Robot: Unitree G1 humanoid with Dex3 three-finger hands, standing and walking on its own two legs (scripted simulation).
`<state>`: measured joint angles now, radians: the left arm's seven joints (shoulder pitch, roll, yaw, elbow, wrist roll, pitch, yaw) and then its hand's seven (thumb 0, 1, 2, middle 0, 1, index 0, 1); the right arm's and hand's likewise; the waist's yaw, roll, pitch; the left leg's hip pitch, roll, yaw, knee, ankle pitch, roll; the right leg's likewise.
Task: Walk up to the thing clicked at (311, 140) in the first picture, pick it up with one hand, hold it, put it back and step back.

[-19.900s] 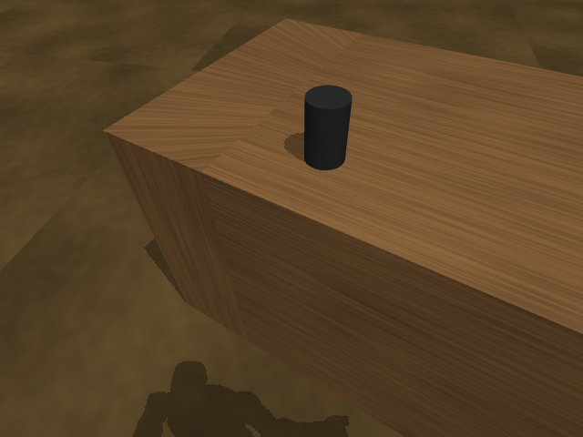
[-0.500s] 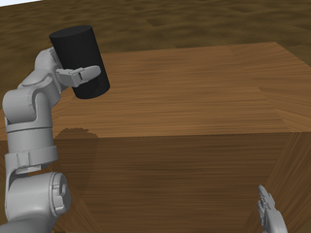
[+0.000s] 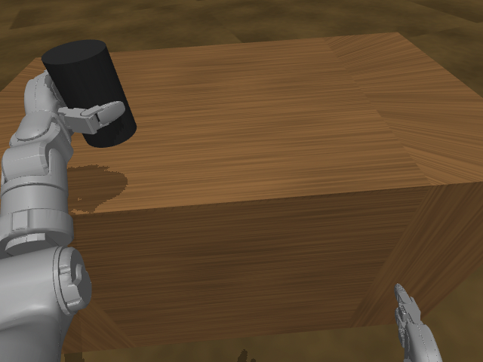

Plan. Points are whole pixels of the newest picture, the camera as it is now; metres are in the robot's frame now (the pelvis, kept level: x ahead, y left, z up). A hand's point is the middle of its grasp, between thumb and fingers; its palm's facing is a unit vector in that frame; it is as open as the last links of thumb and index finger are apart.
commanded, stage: crouch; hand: left
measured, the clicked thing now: (94, 96) +0.46 +0.20 +0.26
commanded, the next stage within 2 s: lower in 1.06 s
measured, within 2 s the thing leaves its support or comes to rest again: rests again in 1.76 s
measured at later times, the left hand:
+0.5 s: hand (103, 111) +0.50 +0.22 +0.21, palm faces +0.24 -0.97 +0.02, open 11.4 cm
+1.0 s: hand (109, 117) +0.52 +0.22 +0.19, palm faces +0.22 -0.98 +0.02, open 11.4 cm
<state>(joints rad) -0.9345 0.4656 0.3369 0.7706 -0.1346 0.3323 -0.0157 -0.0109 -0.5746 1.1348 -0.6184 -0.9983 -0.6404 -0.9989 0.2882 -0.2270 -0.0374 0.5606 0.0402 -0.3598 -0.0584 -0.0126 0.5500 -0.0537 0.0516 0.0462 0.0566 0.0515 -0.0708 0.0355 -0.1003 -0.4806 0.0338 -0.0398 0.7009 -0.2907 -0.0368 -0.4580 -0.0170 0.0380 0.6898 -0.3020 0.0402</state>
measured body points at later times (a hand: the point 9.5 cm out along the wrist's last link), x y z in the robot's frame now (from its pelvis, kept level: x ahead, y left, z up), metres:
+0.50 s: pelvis +0.03 +0.00 +0.01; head +0.05 +0.00 +0.46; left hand +0.48 +0.27 +0.21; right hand +0.18 -0.24 -0.05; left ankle +0.04 +0.14 -0.72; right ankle +0.03 -0.15 -0.72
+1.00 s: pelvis +0.03 +0.00 +0.00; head +0.07 +0.01 +0.45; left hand +0.50 +0.27 +0.19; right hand +0.17 -0.26 -0.06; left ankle +0.04 +0.14 -0.72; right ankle +0.03 -0.15 -0.72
